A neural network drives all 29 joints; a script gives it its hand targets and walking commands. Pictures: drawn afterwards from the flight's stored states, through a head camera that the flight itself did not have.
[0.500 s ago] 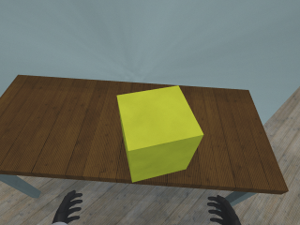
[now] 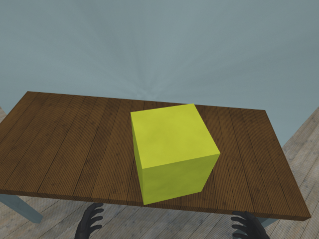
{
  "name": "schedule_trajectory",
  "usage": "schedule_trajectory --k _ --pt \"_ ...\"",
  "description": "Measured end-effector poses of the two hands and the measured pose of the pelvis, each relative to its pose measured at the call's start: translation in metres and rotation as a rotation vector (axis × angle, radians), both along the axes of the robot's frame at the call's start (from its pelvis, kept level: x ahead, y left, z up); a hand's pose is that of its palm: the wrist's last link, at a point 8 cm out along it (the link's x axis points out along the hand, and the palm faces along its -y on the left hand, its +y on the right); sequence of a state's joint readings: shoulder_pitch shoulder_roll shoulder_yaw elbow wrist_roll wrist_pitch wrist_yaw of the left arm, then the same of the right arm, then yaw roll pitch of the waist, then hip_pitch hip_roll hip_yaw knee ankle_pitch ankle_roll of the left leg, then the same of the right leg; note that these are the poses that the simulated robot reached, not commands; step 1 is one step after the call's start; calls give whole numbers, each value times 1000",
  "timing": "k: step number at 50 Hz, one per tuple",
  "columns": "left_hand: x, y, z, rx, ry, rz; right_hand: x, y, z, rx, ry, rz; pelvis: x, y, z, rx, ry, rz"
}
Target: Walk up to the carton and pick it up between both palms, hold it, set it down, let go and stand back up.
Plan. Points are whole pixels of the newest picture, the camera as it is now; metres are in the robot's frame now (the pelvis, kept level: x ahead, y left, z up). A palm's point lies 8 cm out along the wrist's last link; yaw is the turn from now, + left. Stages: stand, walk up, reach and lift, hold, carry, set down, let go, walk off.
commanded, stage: reach and lift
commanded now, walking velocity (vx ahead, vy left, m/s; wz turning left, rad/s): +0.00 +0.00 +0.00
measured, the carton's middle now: (168, 154) +0.40 +0.00 -0.08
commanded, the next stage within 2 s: none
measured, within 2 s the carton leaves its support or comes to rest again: neither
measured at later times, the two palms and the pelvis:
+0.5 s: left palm (98, 224) +0.17 +0.17 -0.05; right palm (265, 228) +0.19 -0.25 -0.06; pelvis +0.00 -0.01 -0.01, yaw +0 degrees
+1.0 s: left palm (95, 195) +0.23 +0.18 -0.01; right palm (255, 192) +0.26 -0.23 -0.02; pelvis +0.00 -0.01 +0.00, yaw -1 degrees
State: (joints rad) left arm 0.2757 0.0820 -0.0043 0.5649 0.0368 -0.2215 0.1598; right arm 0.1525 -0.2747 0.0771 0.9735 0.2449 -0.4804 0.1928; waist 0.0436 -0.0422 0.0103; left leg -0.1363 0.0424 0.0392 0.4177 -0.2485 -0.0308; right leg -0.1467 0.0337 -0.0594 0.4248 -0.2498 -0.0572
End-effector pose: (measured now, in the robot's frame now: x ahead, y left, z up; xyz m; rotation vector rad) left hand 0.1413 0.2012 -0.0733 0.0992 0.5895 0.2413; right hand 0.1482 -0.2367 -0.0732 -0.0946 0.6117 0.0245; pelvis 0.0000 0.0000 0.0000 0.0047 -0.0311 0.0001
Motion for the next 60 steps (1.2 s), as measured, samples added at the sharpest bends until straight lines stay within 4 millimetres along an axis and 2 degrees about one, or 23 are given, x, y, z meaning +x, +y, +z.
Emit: schedule_trajectory --k 11,26,33,42,60 --pt "3 -12 6 -13 -103 25 4 -6 2 37 -92 9 1 -4 -5 6 20 -4" --pt "31 -33 22 -43 -258 61 40 -15 16 54 -235 42 -2 -15 -11 19 47 -1" --pt "45 -28 25 -38 -247 80 58 -11 21 61 -230 41 -1 -17 -10 23 48 -2" --pt "65 -16 44 -27 -271 83 89 1 41 72 -282 44 2 -12 -5 13 52 -6" --pt "103 -19 77 -39 -283 79 136 7 78 66 -306 69 -2 -7 3 2 69 -28"
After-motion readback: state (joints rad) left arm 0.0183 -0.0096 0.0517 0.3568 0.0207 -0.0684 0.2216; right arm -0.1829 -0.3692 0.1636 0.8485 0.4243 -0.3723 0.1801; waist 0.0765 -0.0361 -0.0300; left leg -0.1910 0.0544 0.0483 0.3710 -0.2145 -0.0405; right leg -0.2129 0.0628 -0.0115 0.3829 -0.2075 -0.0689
